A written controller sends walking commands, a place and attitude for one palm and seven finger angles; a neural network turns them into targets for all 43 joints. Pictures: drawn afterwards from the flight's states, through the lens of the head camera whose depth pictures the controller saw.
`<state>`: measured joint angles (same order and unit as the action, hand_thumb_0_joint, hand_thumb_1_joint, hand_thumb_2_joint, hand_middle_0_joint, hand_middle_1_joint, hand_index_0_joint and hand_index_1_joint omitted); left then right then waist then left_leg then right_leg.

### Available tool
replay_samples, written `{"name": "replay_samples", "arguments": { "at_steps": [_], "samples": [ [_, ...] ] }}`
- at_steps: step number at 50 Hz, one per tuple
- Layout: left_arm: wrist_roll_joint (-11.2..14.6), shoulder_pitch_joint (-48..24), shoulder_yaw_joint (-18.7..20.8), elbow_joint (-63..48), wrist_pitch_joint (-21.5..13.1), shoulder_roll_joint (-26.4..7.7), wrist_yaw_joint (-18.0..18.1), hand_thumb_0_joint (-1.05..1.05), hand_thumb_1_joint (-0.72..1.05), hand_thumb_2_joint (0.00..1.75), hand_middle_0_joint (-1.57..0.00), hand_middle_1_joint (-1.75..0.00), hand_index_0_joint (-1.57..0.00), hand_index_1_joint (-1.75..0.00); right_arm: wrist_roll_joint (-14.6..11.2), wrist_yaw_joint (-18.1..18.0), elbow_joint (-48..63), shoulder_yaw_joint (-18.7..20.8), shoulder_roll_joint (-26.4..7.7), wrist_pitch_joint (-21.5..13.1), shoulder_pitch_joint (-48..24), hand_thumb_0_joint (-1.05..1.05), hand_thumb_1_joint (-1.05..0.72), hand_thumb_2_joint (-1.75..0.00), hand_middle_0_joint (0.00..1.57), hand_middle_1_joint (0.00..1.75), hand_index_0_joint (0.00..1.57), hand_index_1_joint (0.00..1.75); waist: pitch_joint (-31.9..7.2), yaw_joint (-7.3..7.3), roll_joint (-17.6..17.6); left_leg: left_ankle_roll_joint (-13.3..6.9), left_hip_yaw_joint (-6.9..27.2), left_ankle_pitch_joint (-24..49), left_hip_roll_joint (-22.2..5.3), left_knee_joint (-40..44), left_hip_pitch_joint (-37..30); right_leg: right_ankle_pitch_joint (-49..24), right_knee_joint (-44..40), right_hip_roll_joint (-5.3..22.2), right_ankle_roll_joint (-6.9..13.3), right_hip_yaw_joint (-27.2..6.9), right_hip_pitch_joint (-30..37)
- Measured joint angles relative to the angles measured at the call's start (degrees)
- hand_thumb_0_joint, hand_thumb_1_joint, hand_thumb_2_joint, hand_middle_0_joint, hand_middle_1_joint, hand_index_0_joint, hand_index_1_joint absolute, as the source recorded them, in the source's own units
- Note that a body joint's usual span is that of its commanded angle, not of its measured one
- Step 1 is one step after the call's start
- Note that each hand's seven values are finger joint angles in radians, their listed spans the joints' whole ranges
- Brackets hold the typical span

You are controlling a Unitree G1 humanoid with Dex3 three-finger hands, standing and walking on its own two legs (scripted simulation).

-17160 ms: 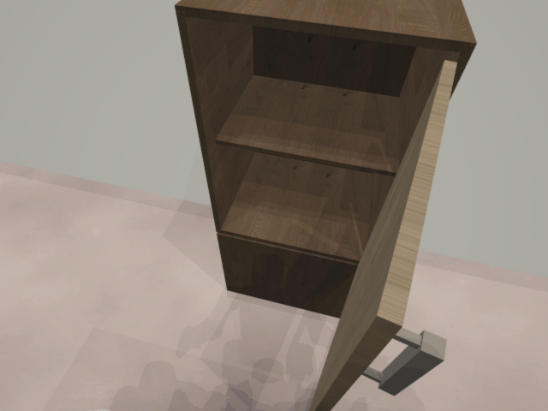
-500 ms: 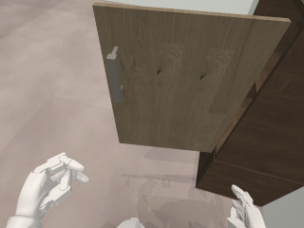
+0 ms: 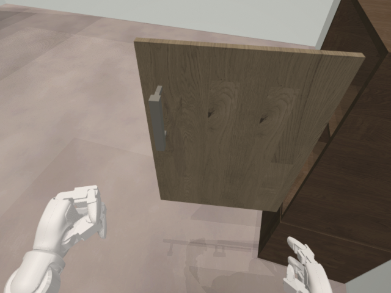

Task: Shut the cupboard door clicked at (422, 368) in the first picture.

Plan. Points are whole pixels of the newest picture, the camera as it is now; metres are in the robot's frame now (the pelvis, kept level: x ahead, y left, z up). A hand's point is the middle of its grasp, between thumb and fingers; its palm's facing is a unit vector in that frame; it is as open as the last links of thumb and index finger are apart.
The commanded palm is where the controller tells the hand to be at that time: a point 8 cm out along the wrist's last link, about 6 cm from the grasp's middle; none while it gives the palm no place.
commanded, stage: raise the hand and make a fist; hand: left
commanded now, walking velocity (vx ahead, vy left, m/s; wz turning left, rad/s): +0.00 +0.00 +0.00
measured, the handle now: (160, 119) +0.47 +0.13 +0.11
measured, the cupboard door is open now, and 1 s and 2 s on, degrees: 100 100 100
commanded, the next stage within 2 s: bring the fist close to the handle in 0.50 s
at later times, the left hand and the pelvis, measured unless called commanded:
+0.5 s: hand (107, 214) +0.23 +0.17 +0.11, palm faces +0.00 -1.00 -0.07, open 3.1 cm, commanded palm +0.20 +0.22 +0.11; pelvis +0.00 -0.02 +0.01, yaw +0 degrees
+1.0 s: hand (134, 185) +0.28 +0.14 +0.11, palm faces -0.03 -1.00 -0.05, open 3.1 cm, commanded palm +0.26 +0.19 +0.11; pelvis +0.00 -0.03 +0.01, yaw +0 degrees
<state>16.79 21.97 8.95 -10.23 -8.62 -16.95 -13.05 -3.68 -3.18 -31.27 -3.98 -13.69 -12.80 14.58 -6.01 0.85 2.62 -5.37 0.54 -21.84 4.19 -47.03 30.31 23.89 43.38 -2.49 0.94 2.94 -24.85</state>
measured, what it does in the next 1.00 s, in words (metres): stands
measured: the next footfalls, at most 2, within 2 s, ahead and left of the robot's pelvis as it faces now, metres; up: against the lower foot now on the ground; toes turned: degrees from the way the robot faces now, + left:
none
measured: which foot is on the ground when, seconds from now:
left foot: down 0.00-1.00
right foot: down 0.00-1.00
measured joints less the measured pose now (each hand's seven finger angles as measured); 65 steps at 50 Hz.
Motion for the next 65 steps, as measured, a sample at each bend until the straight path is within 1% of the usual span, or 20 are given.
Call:
{"name": "replay_samples", "arguments": {
  "at_steps": [8, 11, 15, 24, 34, 41, 45, 49, 57, 65],
  "samples": [
    [-0.1, -4.1, 0.4, 1.6, 2.6, -0.4, 0.6, 0.02, 0.9, 0.9, -1.3, -1.49, -1.3, -1.49, -0.2, -0.3, -2.0, 0.1, -0.7, -0.5, 0.5, 0.02, -0.9, -0.89, 0.2, 0.3, 0.21, 0.3, 0.8, -0.34, 0.1, 0.2, -0.3, 1.7, 0.1, 3.9, -4.0, -1.6, -3.3, 0.1, 0.1, -0.5, 3.6],
    [0.1, -4.3, 0.8, 2.3, 3.4, -0.1, 0.5, 0.02, 0.9, 0.9, -1.3, -1.5, -1.3, -1.5, -0.3, -0.3, -2.2, 0.2, -0.7, -0.4, 0.6, 0.02, -0.9, -0.89, 0.2, 0.3, 0.21, 0.3, 0.6, -0.5, 0.0, 0.3, -0.5, 2.3, 0.0, 5.1, -5.0, -2.1, -4.3, 0.1, 0.2, -0.8, 4.4],
    [-0.3, -3.8, 0.5, 3.0, 3.9, 0.4, 0.7, 0.02, 0.9, 0.9, -1.3, -1.5, -1.3, -1.5, -0.2, -0.2, -2.1, 0.4, -0.8, -0.5, 0.5, 0.02, -0.9, -0.89, 0.2, 0.3, 0.21, 0.3, 1.0, -0.63, 0.0, 0.4, -0.5, 2.6, -0.1, 5.9, -5.8, -2.4, -4.9, 0.0, 0.4, -0.9, 5.0],
    [-1.0, -3.4, 0.1, 2.9, 1.9, 0.7, 1.3, 0.02, 0.9, 0.9, -1.3, -1.5, -1.3, -1.5, 0.1, -0.1, -2.4, 0.5, -0.9, -0.9, -0.1, 0.02, -0.9, -0.89, 0.2, 0.3, 0.21, 0.3, 1.7, -0.22, -0.2, 1.1, 0.0, 2.7, -0.3, 5.8, -5.9, -2.3, -4.6, -0.3, 1.0, -0.3, 5.1],
    [-0.6, -4.0, 0.1, 3.7, 1.9, 0.7, 0.5, 0.02, 0.9, 0.9, -1.3, -1.5, -1.3, -1.5, 0.2, -0.1, -2.4, 0.4, -0.9, -1.0, -0.4, 0.02, -0.9, -0.89, 0.2, 0.3, 0.21, 0.3, 1.5, -0.15, 0.4, 1.7, 0.4, 2.6, -0.6, 5.7, -5.9, -1.9, -4.2, -0.5, 1.7, 0.0, 5.1],
    [-0.9, -10.1, -0.5, 8.4, 2.1, 0.9, 0.7, 0.02, 0.9, 0.9, -1.3, -1.5, -1.31, -1.5, 0.1, -0.4, -3.2, 0.3, -1.2, -0.6, -0.8, 0.02, -0.9, -0.89, 0.2, 0.3, 0.21, 0.3, 1.9, -0.23, 0.4, 2.2, 0.7, 2.7, -0.8, 5.4, -5.4, -1.9, -3.8, -0.8, 2.1, 0.4, 4.6],
    [-1.2, -14.1, -0.3, 12.1, 2.6, 0.4, 0.7, 0.02, 0.9, 0.9, -1.3, -1.5, -1.31, -1.5, 0.0, -0.4, -3.6, 0.3, -1.3, 0.1, -0.9, 0.02, -0.9, -0.89, 0.2, 0.3, 0.21, 0.3, 2.0, -0.6, 0.0, 2.4, 0.5, 2.8, -1.0, 5.7, -5.4, -2.0, -3.9, -1.0, 2.4, 0.1, 4.3],
    [-1.3, -17.3, -0.5, 14.4, 2.8, 0.8, 1.4, 0.02, 0.9, 0.9, -1.3, -1.5, -1.3, -1.5, -0.1, -0.3, -3.5, 0.6, -1.5, 0.3, -0.6, 0.02, -0.9, -0.89, 0.2, 0.3, 0.21, 0.3, 2.0, -1.05, 0.1, 2.5, 0.2, 2.8, -1.2, 6.2, -5.5, -2.1, -4.1, -1.1, 2.5, -0.2, 4.3],
    [-2.5, -20.0, -1.6, 16.5, 3.2, 2.3, 3.5, 0.02, 0.9, 0.9, -1.3, -1.5, -1.3, -1.5, 0.0, 0.6, -3.0, 1.0, -1.6, 1.9, 0.0, 0.02, -0.9, -0.89, 0.2, 0.3, 0.21, 0.3, 1.5, -1.62, -0.2, 2.6, -0.7, 2.7, -1.2, 6.9, -5.8, -1.9, -4.1, -1.1, 2.5, -1.1, 3.9],
    [-3.8, -24.0, -2.8, 19.4, 2.6, 2.9, 5.8, 0.02, 0.9, 0.9, -1.3, -1.5, -1.3, -1.5, 0.0, 0.9, -3.3, 1.1, -1.4, 3.3, -0.3, 0.02, -0.9, -0.89, 0.2, 0.3, 0.21, 0.3, 2.0, -1.56, -0.6, 2.5, -0.6, 2.5, -1.2, 6.5, -5.4, -1.7, -3.8, -1.1, 2.5, -1.0, 3.6]
  ]
}}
